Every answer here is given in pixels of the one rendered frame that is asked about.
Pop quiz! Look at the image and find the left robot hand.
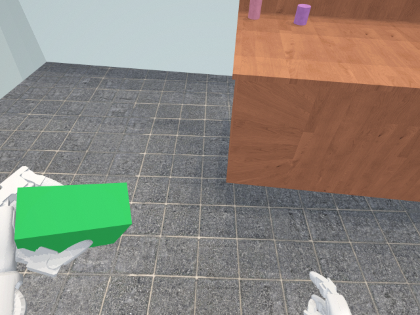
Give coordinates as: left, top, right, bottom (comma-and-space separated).
0, 166, 93, 277

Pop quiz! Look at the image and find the right robot hand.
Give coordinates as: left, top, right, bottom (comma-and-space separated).
304, 271, 352, 315

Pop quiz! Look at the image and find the left robot forearm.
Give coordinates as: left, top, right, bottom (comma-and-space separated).
0, 271, 28, 315

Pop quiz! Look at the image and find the table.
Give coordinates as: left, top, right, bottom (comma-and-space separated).
226, 0, 420, 202

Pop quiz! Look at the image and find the sponge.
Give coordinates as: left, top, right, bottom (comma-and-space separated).
14, 182, 132, 253

